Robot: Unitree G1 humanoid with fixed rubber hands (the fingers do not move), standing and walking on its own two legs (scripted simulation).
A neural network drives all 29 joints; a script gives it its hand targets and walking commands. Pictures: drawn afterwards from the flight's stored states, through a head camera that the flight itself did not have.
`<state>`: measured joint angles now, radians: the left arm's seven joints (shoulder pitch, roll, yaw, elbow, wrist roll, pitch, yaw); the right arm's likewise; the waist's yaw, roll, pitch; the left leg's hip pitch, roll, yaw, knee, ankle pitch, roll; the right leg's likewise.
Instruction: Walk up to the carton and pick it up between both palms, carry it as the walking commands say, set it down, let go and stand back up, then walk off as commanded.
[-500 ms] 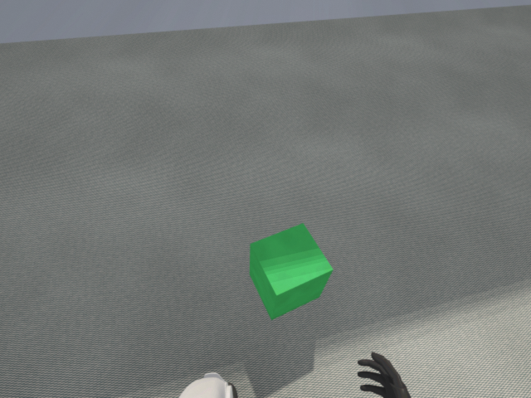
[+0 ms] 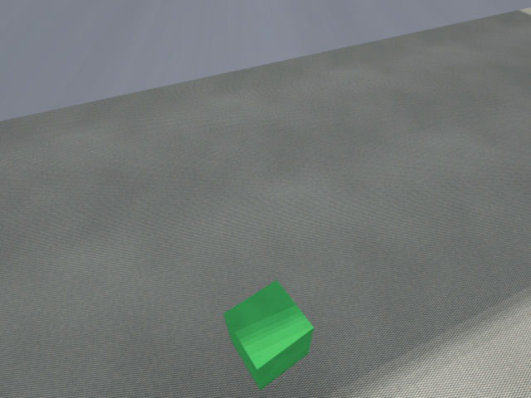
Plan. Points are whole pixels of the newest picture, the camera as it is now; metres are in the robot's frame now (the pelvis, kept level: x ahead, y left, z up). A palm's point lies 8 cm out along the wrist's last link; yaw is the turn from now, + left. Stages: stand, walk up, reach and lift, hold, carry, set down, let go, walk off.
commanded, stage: walk up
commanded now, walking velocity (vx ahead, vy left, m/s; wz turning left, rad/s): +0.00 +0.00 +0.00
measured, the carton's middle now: (268, 335) +0.47 -0.01 -0.64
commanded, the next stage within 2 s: none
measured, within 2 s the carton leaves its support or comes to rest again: neither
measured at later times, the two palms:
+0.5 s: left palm out of the picture +0.02 +0.21 -0.14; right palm out of the picture +0.06 -0.20 -0.13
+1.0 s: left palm out of the picture +0.05 +0.22 -0.14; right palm out of the picture +0.04 -0.17 -0.14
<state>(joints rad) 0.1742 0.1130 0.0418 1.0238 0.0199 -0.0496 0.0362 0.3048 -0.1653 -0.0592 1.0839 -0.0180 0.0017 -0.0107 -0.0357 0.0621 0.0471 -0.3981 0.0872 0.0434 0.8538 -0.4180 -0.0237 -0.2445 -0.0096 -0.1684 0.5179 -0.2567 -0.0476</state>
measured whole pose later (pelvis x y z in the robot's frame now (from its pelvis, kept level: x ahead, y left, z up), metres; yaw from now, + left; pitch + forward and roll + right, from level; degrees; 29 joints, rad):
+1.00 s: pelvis +0.08 +0.02 +0.01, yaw -1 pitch -1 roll +0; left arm 0.27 0.10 0.01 1.21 0.00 -0.01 0.05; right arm 0.30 -0.07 -0.01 1.21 -0.01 -0.02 -0.05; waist 0.00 -0.02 0.04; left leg -0.09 0.00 0.10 0.38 -0.26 0.03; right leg -0.03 -0.04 -0.14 0.33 -0.27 0.01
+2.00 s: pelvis +0.08 -0.14 -0.01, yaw +14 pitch +2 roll -2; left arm -0.01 0.21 0.04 0.85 0.03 0.06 -0.03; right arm 0.41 -0.23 -0.12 1.10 -0.05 0.04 -0.06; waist -0.13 0.08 0.12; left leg -0.40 0.15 -0.25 0.67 -0.43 -0.09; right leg -0.37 -0.03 -0.03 0.56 -0.22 0.05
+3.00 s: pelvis +0.09 -0.19 +0.00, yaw +28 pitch -2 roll +1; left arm 0.21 0.21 0.06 1.05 0.02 0.02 0.01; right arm 0.34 -0.14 -0.01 1.07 -0.03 -0.04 -0.02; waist -0.01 -0.08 0.05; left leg -0.15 0.01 0.12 0.50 -0.31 0.02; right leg -0.36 -0.08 -0.03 0.82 -0.41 0.02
